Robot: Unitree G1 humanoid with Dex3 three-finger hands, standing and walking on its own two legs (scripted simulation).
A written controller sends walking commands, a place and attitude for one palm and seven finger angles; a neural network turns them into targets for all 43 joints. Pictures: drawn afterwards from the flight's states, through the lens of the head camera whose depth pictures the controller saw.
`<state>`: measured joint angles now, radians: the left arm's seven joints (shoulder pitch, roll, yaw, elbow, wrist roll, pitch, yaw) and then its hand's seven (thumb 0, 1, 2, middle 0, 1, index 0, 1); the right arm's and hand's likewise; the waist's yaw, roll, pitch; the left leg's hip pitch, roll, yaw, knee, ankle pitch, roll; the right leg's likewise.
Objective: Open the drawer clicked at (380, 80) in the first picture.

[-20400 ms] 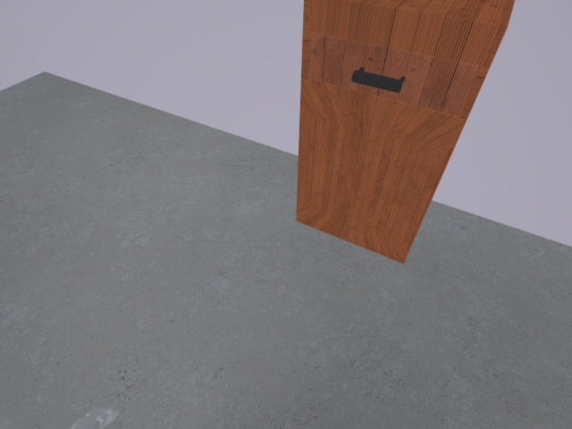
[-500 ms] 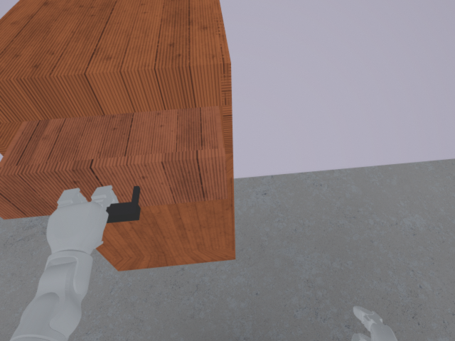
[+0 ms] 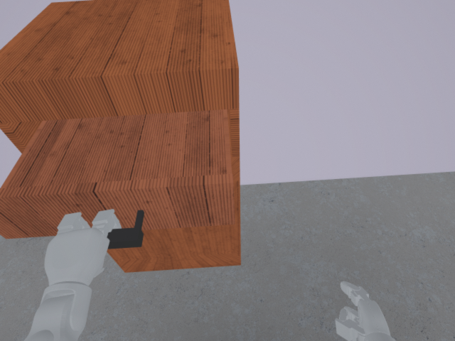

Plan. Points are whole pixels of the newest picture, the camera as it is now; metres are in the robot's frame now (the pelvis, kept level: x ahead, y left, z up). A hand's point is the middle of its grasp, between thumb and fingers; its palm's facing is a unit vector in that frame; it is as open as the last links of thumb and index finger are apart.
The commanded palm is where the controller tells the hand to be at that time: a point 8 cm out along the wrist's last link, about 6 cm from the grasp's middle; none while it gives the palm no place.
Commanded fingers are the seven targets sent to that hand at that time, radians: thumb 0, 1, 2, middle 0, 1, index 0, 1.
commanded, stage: pull the drawer open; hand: left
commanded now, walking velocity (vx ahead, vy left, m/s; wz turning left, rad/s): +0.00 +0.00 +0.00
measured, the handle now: (104, 228) +0.29 +0.26 +0.04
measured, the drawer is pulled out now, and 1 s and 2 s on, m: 0.20 0.30 0.30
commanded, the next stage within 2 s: open the thumb to release the handle in 1.16 s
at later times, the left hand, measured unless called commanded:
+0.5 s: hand (85, 296) +0.18 +0.25 +0.02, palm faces +0.01 -0.09 -1.00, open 5.8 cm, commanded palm +0.14 +0.25 +0.07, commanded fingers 0.00 0.90 0.90 -0.40 -1.35 -0.40 -1.35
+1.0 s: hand (77, 329) +0.14 +0.24 +0.02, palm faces +0.01 -0.08 -1.00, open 5.9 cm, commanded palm +0.09 +0.24 +0.07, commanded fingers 0.00 0.90 0.90 -0.40 -1.35 -0.40 -1.35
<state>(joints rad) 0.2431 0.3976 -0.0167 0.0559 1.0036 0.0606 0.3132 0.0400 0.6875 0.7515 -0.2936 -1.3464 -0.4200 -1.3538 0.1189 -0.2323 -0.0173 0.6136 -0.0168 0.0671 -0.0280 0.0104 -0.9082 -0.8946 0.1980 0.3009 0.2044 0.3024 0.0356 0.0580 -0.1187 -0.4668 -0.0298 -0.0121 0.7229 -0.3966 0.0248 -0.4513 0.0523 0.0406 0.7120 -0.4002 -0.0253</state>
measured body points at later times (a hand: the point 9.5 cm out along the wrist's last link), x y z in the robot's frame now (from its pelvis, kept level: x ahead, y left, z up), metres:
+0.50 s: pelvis +0.00 +0.00 -0.01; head +0.02 -0.02 +0.44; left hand +0.18 +0.25 +0.07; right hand +0.20 -0.23 -0.10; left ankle -0.02 +0.10 -0.72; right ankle -0.03 -0.11 -0.72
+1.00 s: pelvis -0.01 +0.00 -0.01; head +0.00 -0.03 +0.44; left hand +0.13 +0.24 +0.07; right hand +0.20 -0.23 -0.10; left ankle -0.02 +0.10 -0.72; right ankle -0.03 -0.11 -0.72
